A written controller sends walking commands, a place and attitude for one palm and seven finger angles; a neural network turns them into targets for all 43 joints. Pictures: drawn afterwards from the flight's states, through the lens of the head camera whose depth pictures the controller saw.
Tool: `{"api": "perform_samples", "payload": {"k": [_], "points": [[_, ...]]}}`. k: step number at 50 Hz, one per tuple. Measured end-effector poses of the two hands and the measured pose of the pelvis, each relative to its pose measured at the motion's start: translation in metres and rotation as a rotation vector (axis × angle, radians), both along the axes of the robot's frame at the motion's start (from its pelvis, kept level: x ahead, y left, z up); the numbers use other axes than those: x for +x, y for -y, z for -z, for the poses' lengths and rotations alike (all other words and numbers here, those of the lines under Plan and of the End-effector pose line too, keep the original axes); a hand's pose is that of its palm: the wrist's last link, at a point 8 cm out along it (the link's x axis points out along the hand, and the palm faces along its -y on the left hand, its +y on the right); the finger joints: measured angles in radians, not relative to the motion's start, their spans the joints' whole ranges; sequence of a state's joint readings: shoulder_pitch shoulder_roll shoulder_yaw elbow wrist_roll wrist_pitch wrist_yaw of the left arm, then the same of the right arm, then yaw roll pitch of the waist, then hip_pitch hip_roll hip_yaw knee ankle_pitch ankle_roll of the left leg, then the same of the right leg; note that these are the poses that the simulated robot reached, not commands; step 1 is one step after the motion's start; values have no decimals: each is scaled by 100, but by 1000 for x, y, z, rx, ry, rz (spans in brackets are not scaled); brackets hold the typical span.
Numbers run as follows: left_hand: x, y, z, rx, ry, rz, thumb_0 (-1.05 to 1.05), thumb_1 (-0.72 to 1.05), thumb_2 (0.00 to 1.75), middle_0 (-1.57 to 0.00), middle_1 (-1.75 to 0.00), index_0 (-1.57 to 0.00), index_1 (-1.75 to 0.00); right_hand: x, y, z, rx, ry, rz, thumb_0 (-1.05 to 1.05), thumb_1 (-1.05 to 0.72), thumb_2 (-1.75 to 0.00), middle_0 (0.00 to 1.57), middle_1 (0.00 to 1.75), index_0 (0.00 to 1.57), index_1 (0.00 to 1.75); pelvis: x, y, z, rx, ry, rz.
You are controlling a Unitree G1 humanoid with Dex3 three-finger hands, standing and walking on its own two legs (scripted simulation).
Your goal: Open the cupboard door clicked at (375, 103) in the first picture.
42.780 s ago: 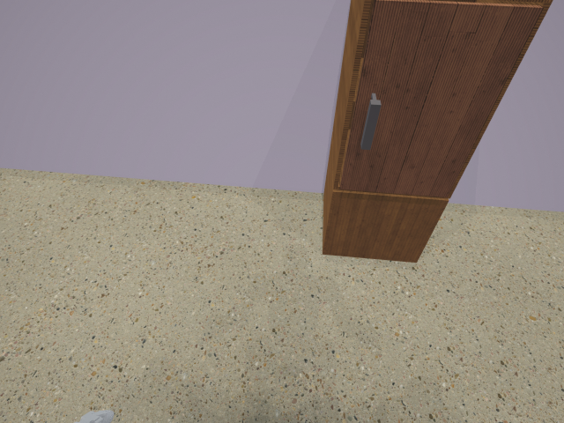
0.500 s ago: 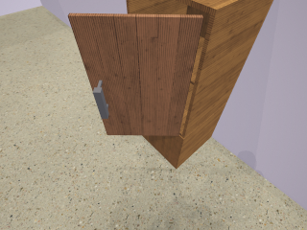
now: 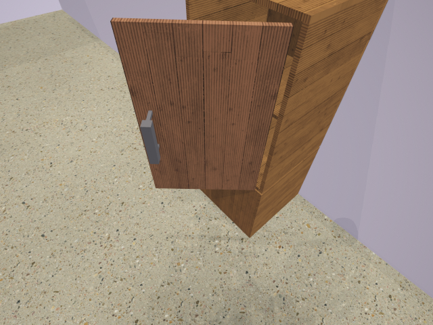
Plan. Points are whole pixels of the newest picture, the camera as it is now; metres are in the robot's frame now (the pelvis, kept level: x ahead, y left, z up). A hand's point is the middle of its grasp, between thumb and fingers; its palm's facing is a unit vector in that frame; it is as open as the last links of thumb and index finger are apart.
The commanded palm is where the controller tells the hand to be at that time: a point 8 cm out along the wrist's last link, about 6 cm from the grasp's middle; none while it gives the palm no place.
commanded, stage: raise the hand with hooked fingers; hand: left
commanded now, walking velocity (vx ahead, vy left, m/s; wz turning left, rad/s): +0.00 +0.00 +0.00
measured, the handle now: (152, 137) +0.59 +0.21 -0.05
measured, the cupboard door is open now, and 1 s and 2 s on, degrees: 48 48 48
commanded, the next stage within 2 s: none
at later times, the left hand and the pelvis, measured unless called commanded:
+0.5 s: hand out of the picture +0.11 +0.21 -0.07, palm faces +0.14 -0.99 -0.05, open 9.3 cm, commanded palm +0.13 +0.26 -0.05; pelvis -0.07 -0.04 -0.11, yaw +3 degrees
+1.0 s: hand (91, 293) +0.18 +0.25 -0.06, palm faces +0.01 -1.00 -0.05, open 12.3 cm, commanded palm +0.16 +0.30 -0.04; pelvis -0.06 +0.00 -0.10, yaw +1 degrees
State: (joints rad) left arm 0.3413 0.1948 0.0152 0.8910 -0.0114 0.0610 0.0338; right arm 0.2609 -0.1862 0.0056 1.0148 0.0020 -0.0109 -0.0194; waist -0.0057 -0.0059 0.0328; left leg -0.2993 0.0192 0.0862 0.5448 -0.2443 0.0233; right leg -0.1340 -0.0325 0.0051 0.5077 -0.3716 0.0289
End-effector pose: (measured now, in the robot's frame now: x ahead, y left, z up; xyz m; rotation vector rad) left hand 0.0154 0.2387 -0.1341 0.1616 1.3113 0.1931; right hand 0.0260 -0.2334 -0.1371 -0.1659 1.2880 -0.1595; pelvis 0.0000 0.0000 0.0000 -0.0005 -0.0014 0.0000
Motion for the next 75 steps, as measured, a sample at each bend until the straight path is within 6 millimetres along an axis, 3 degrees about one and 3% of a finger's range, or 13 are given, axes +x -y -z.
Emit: {"api": "perform_samples", "payload": {"k": [7,11,14,19,23,29,33,36,44,52,62,69,75], "points": [[124,-3,-117,74,894,-37,1,85,87,-20,-33,-20,-34,53,17,-20,-56,414,-23,1,-90,-90,20,30,20,30,-19,8,11,12,-37,-47],[154,-1,-137,19,1214,70,1,78,84,-20,-38,-21,-38,86,31,-24,-73,577,-72,1,-90,-90,20,30,20,30,-38,19,33,3,-128,-36],[143,2,-116,-56,1312,167,0,72,82,-21,-41,-21,-42,105,41,-24,-87,667,-124,1,-90,-90,20,30,20,30,-51,29,56,0,-178,-31],[91,-5,-59,-128,1213,155,1,61,77,-22,-49,-22,-49,126,52,-14,-126,753,-195,1,-90,-90,20,30,20,30,-63,38,90,-18,-216,-39],[67,-18,-58,-56,1253,97,1,51,73,-23,-54,-23,-55,128,47,2,-143,754,-231,1,-90,-90,20,30,20,30,-66,41,106,-46,-219,-48],[101,-20,-89,-55,1407,216,1,37,67,-23,-63,-24,-64,107,26,32,-105,674,-225,1,-90,-90,20,30,20,30,-69,39,113,-77,-223,-55],[140,-18,-85,-160,1277,293,1,28,63,-24,-69,-24,-70,82,16,42,-72,603,-161,1,-90,-90,20,30,20,30,-68,32,107,-78,-236,-43],[155,-26,-83,-190,1192,250,1,21,60,-25,-74,-25,-75,64,14,41,-63,550,-102,1,-90,-90,21,30,20,30,-63,25,99,-66,-247,-25],[145,-58,-100,-40,1292,155,0,3,52,-26,-86,-26,-86,46,20,37,-104,464,-86,1,-90,-90,21,30,20,30,-54,7,92,-58,-276,-13],[147,-62,-79,-131,1259,218,0,-16,44,-27,-98,-27,-98,70,13,27,-149,518,-147,1,-90,-90,20,30,20,30,-59,-5,97,-76,-277,-25],[153,-85,-112,-67,1333,193,-1,-39,35,-29,-112,-29,-113,93,-14,2,-102,620,-202,1,-90,-90,20,30,20,30,-62,-8,87,-86,-244,-35],[157,-88,-103,-100,1251,187,-1,-47,31,-29,-118,-30,-118,84,-13,4,-91,593,-207,1,-90,-90,21,30,20,30,-65,-5,83,-82,-236,-37],[165,-89,-111,-76,1312,196,-1,-50,30,-30,-119,-30,-120,66,2,12,-115,530,-191,1,-90,-90,21,30,20,30,-66,2,85,-79,-234,-35]]}}
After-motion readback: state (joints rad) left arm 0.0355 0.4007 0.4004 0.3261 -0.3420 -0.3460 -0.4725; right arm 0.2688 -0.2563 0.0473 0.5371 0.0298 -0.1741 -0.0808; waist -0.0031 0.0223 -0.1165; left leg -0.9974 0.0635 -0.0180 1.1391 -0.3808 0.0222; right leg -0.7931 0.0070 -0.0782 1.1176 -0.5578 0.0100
